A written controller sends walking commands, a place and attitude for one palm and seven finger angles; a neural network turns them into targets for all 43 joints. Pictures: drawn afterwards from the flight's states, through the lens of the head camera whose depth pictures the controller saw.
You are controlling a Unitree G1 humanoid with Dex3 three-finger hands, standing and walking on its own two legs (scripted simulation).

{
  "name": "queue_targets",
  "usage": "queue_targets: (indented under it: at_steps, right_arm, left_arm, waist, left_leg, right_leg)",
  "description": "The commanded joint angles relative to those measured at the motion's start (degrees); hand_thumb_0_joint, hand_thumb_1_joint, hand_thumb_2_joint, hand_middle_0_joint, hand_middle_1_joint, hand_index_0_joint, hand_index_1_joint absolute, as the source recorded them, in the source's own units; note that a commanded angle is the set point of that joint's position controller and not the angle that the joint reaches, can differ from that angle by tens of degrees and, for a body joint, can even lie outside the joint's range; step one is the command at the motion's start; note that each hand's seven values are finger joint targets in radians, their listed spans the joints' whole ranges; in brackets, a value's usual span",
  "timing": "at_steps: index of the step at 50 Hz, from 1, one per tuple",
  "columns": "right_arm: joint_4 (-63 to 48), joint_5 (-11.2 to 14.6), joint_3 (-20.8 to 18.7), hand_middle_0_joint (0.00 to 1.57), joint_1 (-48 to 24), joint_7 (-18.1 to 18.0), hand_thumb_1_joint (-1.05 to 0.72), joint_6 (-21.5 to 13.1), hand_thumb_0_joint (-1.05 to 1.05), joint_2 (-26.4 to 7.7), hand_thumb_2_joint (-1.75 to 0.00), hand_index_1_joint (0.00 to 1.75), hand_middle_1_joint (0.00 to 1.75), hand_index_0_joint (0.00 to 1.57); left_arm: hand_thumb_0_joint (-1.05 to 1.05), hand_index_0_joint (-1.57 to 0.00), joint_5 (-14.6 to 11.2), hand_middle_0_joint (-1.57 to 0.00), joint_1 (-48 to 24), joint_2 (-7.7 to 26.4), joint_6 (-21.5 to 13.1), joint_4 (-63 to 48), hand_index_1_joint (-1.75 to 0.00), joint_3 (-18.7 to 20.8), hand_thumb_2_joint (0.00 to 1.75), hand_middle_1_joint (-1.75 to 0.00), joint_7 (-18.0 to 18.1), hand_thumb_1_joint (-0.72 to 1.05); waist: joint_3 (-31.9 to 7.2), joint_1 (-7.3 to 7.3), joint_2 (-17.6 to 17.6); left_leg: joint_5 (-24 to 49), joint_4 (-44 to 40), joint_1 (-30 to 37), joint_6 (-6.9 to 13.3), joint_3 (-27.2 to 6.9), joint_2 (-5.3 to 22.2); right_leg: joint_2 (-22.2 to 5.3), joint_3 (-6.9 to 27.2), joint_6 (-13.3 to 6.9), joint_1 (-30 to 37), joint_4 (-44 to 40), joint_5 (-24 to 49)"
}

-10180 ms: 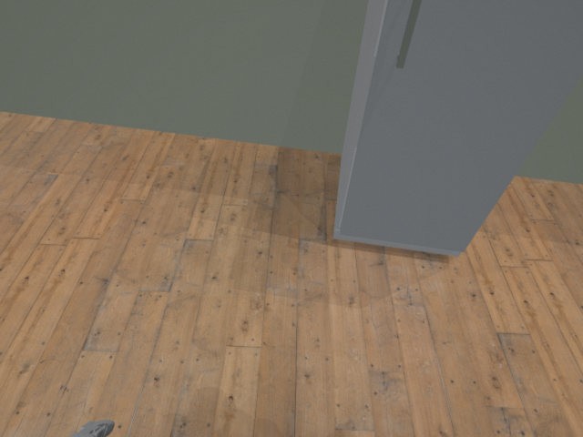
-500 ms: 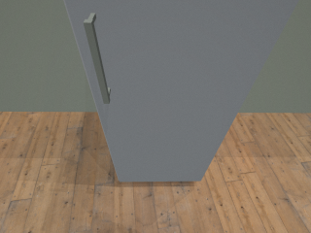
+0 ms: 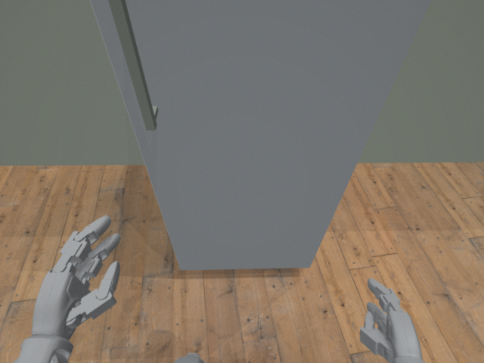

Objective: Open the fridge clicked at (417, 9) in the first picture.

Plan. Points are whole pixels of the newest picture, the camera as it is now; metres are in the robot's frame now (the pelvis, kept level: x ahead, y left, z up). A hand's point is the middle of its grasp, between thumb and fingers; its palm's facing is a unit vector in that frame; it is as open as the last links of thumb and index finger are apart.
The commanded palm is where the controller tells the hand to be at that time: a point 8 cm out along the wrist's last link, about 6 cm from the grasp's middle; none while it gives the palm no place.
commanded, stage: raise the hand to about handle height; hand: left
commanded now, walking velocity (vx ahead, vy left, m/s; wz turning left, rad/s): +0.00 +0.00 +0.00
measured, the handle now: (138, 62) +0.51 +0.20 +0.24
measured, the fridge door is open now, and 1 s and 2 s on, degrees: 0 0 0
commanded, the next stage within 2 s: move the hooked fingers beside the handle in 1.78 s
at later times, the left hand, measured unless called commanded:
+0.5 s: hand (60, 258) +0.23 +0.25 +0.12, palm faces +0.11 -0.99 -0.07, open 11.0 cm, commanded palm +0.19 +0.30 +0.13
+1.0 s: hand out of the picture +0.25 +0.29 +0.21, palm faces +0.14 -0.99 -0.06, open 13.7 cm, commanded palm +0.22 +0.33 +0.22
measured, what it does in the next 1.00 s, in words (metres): stands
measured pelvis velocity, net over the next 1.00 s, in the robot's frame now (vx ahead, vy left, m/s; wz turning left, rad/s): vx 0.01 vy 0.02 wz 0.03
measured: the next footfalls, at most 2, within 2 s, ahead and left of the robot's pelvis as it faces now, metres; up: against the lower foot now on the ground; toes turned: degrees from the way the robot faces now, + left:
none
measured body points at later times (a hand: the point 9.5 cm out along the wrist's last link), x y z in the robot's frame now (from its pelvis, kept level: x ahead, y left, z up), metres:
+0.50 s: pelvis +0.01 +0.01 +0.02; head +0.02 +0.00 +0.47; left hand +0.21 +0.30 +0.13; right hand +0.17 -0.22 -0.06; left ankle +0.04 +0.14 -0.69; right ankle +0.00 -0.11 -0.69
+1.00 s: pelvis +0.01 +0.02 +0.04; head -0.02 +0.01 +0.49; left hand +0.24 +0.34 +0.22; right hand +0.22 -0.19 -0.01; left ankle +0.04 +0.14 -0.69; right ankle +0.00 -0.11 -0.69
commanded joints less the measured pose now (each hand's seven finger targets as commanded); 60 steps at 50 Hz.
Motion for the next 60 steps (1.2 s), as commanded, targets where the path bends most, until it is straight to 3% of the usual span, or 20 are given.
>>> queue_targets:
  at_steps: [1,5,6,8,10,12,16,18,21,22,26,29,31,33,41,44,51,55,60]
  right_arm:
    - [-13.41,0.93,-2.37,0.20,-2.47,-2.29,-0.90,-2.60,0.00,-7.78,-0.90,0.30,0.30,0.20]
    - [-11.16,0.06,-1.25,0.20,0.77,-3.88,-0.90,-3.84,0.00,-7.29,-0.90,0.30,0.30,0.20]
    - [-10.33,-0.13,-0.71,0.20,1.59,-4.27,-0.90,-4.23,0.00,-7.75,-0.90,0.30,0.30,0.20]
    - [-8.58,0.22,-0.27,0.20,1.69,-4.86,-0.90,-4.91,0.00,-7.94,-0.90,0.30,0.30,0.20]
    - [-8.08,0.60,0.02,0.20,1.17,-5.30,-0.90,-5.51,0.00,-8.34,-0.90,0.30,0.30,0.20]
    - [-8.19,1.07,0.40,0.20,0.66,-5.46,-0.90,-5.56,0.00,-8.45,-0.90,0.30,0.30,0.20]
    - [-8.85,1.02,0.71,0.20,-1.11,-5.40,-0.90,-5.35,0.00,-7.41,-0.90,0.30,0.30,0.20]
    - [-9.23,0.92,0.80,0.20,-0.95,-4.92,-0.90,-5.29,0.00,-7.10,-0.90,0.30,0.30,0.20]
    - [-9.44,0.78,0.91,0.20,-0.85,-4.15,-0.90,-5.83,0.00,-7.12,-0.90,0.30,0.30,0.20]
    - [-9.44,0.95,0.83,0.20,-0.40,-3.99,-0.90,-6.03,0.00,-7.23,-0.90,0.30,0.30,0.20]
    - [-8.75,1.24,1.10,0.20,0.36,-4.41,-0.90,-6.49,0.00,-8.34,-0.90,0.30,0.30,0.20]
    - [-8.57,1.57,1.52,0.20,0.19,-4.93,-0.90,-6.91,0.00,-8.38,-0.90,0.30,0.30,0.20]
    - [-8.23,1.47,1.83,0.20,0.11,-5.26,-0.90,-7.26,0.00,-8.59,-0.90,0.30,0.30,0.20]
    - [-7.89,1.65,2.08,0.20,-0.22,-5.43,-0.90,-7.45,0.00,-8.32,-0.90,0.30,0.30,0.20]
    - [-8.22,2.16,3.31,0.20,-2.22,-5.89,-0.90,-6.78,0.00,-8.32,-0.90,0.30,0.30,0.20]
    - [-8.55,2.42,3.81,0.20,-2.90,-6.00,-0.90,-6.31,0.00,-8.16,-0.90,0.30,0.30,0.20]
    - [-8.31,2.72,4.72,0.20,-4.47,-6.28,-0.90,-4.93,0.00,-8.11,-0.90,0.30,0.30,0.20]
    - [-8.60,3.05,5.13,0.20,-5.35,-6.48,-0.90,-4.31,0.00,-7.93,-0.90,0.30,0.30,0.20]
    - [-8.71,3.34,5.28,0.20,-6.01,-6.29,-0.90,-3.78,0.00,-7.96,-0.90,0.30,0.30,0.20]
  left_arm:
    - [0.00,-0.23,-5.63,-0.23,1.64,11.40,2.20,-15.80,-0.55,10.00,0.73,-0.55,-0.78,0.50]
    - [0.00,-0.24,-2.36,-0.24,-8.42,10.95,-1.33,-29.70,-0.62,5.58,0.69,-0.62,4.04,0.41]
    - [0.00,-0.24,-1.85,-0.24,-11.24,11.35,-1.74,-30.67,-0.63,4.00,0.68,-0.63,3.87,0.39]
    - [0.00,-0.24,-1.56,-0.24,-9.77,10.70,-0.81,-26.64,-0.66,2.63,0.66,-0.66,2.40,0.34]
    - [0.00,-0.24,-1.94,-0.24,-8.45,11.79,1.94,-23.89,-0.69,3.11,0.64,-0.69,0.28,0.29]
    - [0.00,-0.25,-2.74,-0.25,-6.74,13.81,6.43,-21.06,-0.72,5.49,0.62,-0.72,-1.40,0.25]
    - [0.00,-0.25,-5.41,-0.25,-2.81,16.14,13.30,-18.61,-0.78,11.95,0.58,-0.78,-0.67,0.15]
    - [0.00,-0.26,-6.19,-0.26,-2.45,15.61,14.09,-21.28,-0.81,13.06,0.56,-0.81,0.35,0.11]
    - [0.00,-0.26,-6.22,-0.26,-2.61,14.75,13.98,-23.57,-0.86,12.59,0.53,-0.86,1.36,0.04]
    - [0.00,-0.26,-6.01,-0.26,-2.99,13.96,13.87,-24.77,-0.87,11.52,0.52,-0.87,1.41,0.01]
    - [0.00,-0.27,-5.76,-0.27,-7.36,15.88,15.53,-23.49,-0.93,11.56,0.48,-0.93,0.76,-0.08]
    - [0.00,-0.27,-5.44,-0.27,-11.80,17.38,16.82,-25.91,-0.98,12.22,0.45,-0.98,0.22,-0.15]
    - [0.00,-0.28,-5.43,-0.28,-14.76,19.20,17.55,-27.55,-1.00,13.26,0.43,-1.00,0.27,-0.20]
    - [0.00,-0.28,-5.67,-0.28,-16.49,18.60,18.71,-27.32,-1.03,13.00,0.41,-1.03,0.04,-0.24]
    - [0.00,-0.29,-5.74,-0.29,-23.39,22.06,26.77,-23.90,-1.15,15.59,0.33,-1.15,-0.98,-0.43]
    - [0.00,-0.30,-5.12,-0.30,-28.78,22.58,29.55,-25.19,-1.20,15.00,0.30,-1.20,-1.09,-0.50]
    - [0.00,-0.30,-4.86,-0.30,-36.45,26.66,34.31,-21.55,-1.20,17.67,0.30,-1.20,-1.73,-0.50]
    - [0.00,-0.30,-4.18,-0.30,-42.13,28.00,36.70,-20.73,-1.20,17.36,0.30,-1.20,-2.40,-0.50]
    - [0.00,-0.30,-4.28,-0.30,-45.84,30.76,38.89,-19.07,-1.20,19.15,0.30,-1.20,-3.27,-0.50]
  waist:
    - [-6.74,2.90,-0.70]
    - [-6.77,-1.11,5.06]
    - [-5.85,-2.28,4.52]
    - [-3.38,-2.71,5.44]
    - [-3.57,-1.94,5.51]
    - [-4.32,-0.07,6.29]
    - [-5.79,3.29,2.67]
    - [-7.21,3.73,1.73]
    - [-5.74,4.07,2.07]
    - [-6.07,3.39,2.05]
    - [-2.47,2.62,0.83]
    - [-4.39,2.61,4.84]
    - [-4.74,2.85,4.42]
    - [-4.40,2.68,5.98]
    - [-1.21,4.07,6.92]
    - [-1.70,3.62,7.26]
    - [-1.03,3.99,5.26]
    - [-1.95,3.73,7.24]
    - [-3.02,4.08,6.06]
  left_leg:
    - [1.01,-2.95,2.37,2.62,1.49,-3.59]
    - [3.15,-3.26,8.21,3.70,-0.66,-2.11]
    - [3.44,-3.06,8.36,3.89,-1.42,-1.87]
    - [3.17,-4.06,8.75,3.79,-1.89,-1.78]
    - [3.36,-5.49,9.42,3.83,-2.05,-1.91]
    - [4.74,-7.21,9.99,3.69,-2.00,-2.14]
    - [9.28,-10.36,12.01,3.30,-2.04,-2.31]
    - [11.77,-11.63,13.71,3.22,-1.66,-2.45]
    - [13.70,-13.18,15.54,3.13,-1.40,-2.48]
    - [14.04,-13.60,16.75,3.18,-1.14,-2.47]
    - [10.94,-15.52,17.08,3.33,-1.36,-2.33]
    - [11.18,-17.25,20.46,3.35,-1.53,-2.38]
    - [12.11,-18.02,21.87,3.40,-1.90,-2.24]
    - [12.81,-19.09,23.63,3.30,-2.04,-2.37]
    - [12.57,-22.96,26.23,3.13,-2.25,-2.51]
    - [11.95,-24.27,27.75,3.00,-2.63,-2.56]
    - [11.24,-26.06,29.61,3.25,-2.75,-2.80]
    - [10.60,-26.97,31.12,3.23,-2.94,-3.09]
    - [12.07,-27.28,32.21,3.40,-2.80,-3.39]
  right_leg:
    - [0.21,4.26,0.87,0.71,-13.98,-3.28]
    - [1.34,2.81,0.10,-1.42,-13.38,1.44]
    - [1.70,2.54,-0.04,-1.66,-12.92,3.07]
    - [1.81,1.84,-0.08,-1.58,-13.55,4.52]
    - [1.61,1.89,0.06,0.09,-15.06,5.25]
    - [1.18,2.16,-0.03,3.68,-16.51,6.64]
    - [1.03,1.22,0.40,10.44,-18.24,11.89]
    - [1.18,-0.01,0.73,12.02,-18.14,16.08]
    - [1.94,-1.37,0.56,12.79,-18.15,19.35]
    - [1.94,-1.72,0.69,12.36,-18.30,20.06]
    - [2.14,-1.49,0.65,11.64,-20.76,15.62]
    - [2.03,-1.91,0.32,12.80,-21.59,15.35]
    - [2.24,-2.25,0.12,14.42,-22.15,16.20]
    - [2.25,-2.60,0.04,14.86,-22.77,17.52]
    - [2.56,-2.84,-0.28,17.96,-26.66,17.61]
    - [2.48,-3.11,-0.28,18.56,-27.64,16.77]
    - [2.52,-2.40,-0.32,20.05,-30.98,15.79]
    - [2.23,-2.34,-0.44,20.20,-31.69,15.10]
    - [2.13,-2.20,-0.42,21.38,-32.44,16.91]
